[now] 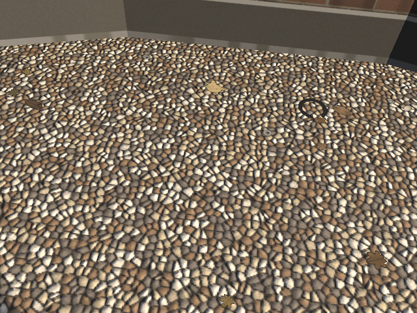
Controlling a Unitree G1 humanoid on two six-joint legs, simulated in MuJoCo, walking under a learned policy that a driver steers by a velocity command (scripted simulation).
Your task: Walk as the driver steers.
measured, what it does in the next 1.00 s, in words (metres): walks ahead, turning right: right foot, then left foot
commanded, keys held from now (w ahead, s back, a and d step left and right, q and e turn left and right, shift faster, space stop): w+e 0.48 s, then w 0.38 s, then w+q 0.14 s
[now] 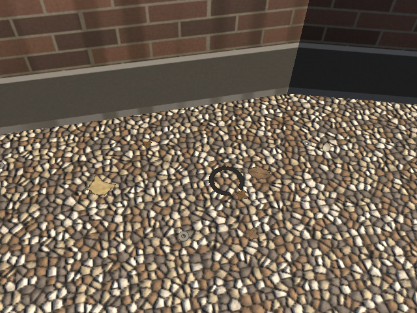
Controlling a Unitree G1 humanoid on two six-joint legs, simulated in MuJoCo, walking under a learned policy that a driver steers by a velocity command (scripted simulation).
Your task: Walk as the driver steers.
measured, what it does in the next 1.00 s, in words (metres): walks ahead, turning left: right foot, then left foot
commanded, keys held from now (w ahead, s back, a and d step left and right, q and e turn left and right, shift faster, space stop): w+q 0.76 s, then no key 0.24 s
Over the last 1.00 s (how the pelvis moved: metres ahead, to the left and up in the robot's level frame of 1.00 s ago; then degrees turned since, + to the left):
0.56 -0.11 0.00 -20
